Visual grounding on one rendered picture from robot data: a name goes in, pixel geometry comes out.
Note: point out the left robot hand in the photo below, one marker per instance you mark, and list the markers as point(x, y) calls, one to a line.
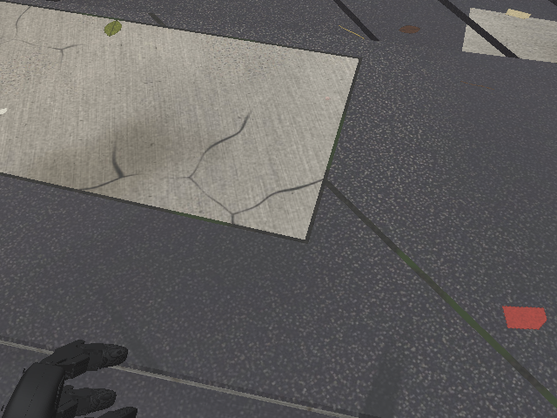
point(41, 393)

